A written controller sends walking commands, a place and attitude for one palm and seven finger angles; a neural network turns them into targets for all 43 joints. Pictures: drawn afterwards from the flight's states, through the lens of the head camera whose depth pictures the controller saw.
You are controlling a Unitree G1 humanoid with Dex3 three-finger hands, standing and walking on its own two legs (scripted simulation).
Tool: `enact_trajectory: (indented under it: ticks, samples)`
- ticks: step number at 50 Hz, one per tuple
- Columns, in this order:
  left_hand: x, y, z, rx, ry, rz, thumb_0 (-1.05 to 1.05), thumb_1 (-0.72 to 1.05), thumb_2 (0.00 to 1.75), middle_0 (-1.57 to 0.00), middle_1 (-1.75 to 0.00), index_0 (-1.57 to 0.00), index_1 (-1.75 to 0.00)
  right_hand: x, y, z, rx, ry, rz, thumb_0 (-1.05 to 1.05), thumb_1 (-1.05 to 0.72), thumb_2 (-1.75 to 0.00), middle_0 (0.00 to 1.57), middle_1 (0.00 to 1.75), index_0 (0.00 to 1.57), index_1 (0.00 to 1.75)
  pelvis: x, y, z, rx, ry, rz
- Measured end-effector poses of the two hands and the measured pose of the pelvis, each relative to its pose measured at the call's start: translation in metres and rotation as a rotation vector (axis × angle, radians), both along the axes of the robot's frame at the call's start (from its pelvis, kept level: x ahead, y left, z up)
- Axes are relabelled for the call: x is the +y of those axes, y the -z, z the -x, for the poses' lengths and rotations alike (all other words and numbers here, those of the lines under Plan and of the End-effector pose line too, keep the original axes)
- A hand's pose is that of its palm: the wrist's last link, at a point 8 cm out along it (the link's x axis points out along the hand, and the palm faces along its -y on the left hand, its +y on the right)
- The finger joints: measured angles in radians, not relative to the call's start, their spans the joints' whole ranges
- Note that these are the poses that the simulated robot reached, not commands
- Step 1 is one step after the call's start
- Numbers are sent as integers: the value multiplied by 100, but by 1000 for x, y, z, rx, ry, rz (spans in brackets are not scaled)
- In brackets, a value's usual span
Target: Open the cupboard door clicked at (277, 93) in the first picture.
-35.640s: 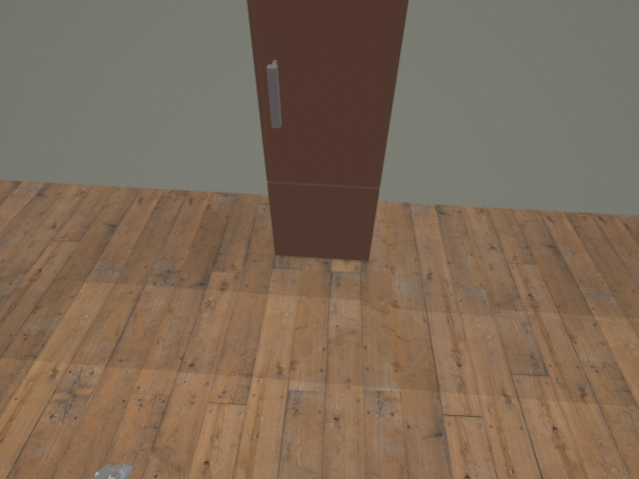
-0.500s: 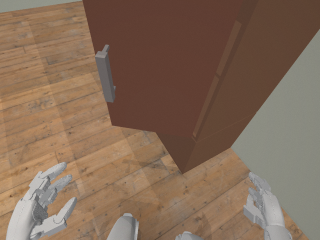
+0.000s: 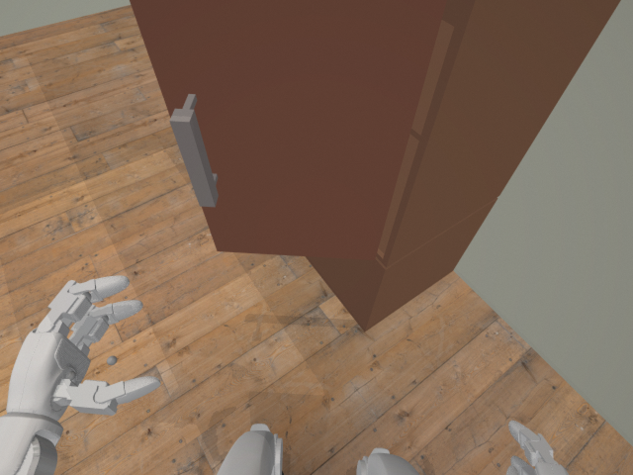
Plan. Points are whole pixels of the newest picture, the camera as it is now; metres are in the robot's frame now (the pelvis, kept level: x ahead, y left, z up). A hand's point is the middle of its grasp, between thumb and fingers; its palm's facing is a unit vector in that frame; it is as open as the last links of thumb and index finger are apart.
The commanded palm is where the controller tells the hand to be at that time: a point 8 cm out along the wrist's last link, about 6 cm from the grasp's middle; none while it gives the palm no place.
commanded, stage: raise the hand with hooked fingers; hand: left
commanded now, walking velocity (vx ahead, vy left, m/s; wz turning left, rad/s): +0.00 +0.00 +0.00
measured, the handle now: (200, 153) +0.55 +0.21 +0.06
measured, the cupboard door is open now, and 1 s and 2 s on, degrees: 52 52 52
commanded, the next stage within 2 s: move the hooked fingers beside the handle in 1.10 s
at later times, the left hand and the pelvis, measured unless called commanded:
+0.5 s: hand (61, 315) +0.27 +0.30 +0.07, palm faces +0.02 -1.00 -0.06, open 13.9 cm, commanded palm +0.26 +0.35 +0.08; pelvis +0.00 +0.03 +0.02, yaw +0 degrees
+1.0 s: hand (85, 297) +0.30 +0.28 +0.07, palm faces +0.01 -1.00 -0.06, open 14.0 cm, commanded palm +0.27 +0.33 +0.08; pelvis +0.01 +0.01 +0.02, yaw +0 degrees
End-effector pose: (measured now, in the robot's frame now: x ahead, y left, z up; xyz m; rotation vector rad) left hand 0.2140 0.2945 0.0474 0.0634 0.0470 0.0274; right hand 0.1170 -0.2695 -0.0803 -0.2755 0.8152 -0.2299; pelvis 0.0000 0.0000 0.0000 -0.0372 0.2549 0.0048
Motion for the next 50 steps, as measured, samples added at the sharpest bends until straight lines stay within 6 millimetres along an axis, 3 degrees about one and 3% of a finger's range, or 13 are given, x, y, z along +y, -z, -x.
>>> enact_trajectory:
  ticks: [4,13,21,27,32,41,50]
  samples:
    - [-1,11,-8,52,77,19,0,-16,45,-28,-98,-27,-98,10,-12,-11,-44,-15,24,1,-91,-90,21,30,20,30,9,-2,1,-6,3,8]
    - [38,-30,-21,-84,-25,-7,0,-36,36,-29,-112,-29,-111,53,-35,-44,-139,-108,-18,1,-91,-90,21,30,20,30,24,-12,-3,-31,-10,24]
    - [50,-16,-29,47,21,17,0,-46,32,-30,-118,-29,-118,71,-39,-53,-139,-150,-33,1,-90,-90,21,30,21,30,33,-16,-3,-38,-15,30]
    - [61,-35,-42,-53,-6,-11,-1,-49,31,-30,-120,-30,-119,67,-35,-43,-87,-145,-15,1,-90,-90,21,30,21,30,32,-18,-4,-41,-14,27]
    - [70,-38,-56,-15,0,-1,-1,-49,31,-30,-120,-30,-119,56,-32,-31,-41,-111,-9,1,-90,-90,21,30,21,30,29,-20,-6,-38,-15,26]
    - [51,-34,-61,7,33,14,-1,-49,30,-30,-120,-29,-120,34,-33,-18,-22,-70,1,1,-91,-90,21,30,21,30,21,-22,-10,-29,-2,16]
    - [37,-31,-59,-1,13,4,-1,-49,30,-30,-120,-29,-120,23,-28,-23,-16,-67,-12,1,-91,-90,21,30,21,30,8,-20,-11,-24,-4,9]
